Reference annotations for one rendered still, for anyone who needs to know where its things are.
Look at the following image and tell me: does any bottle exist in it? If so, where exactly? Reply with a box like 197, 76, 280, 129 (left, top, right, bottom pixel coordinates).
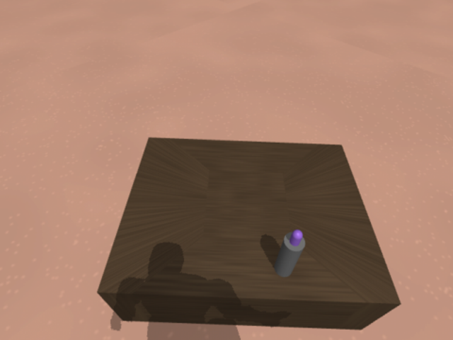
274, 229, 305, 277

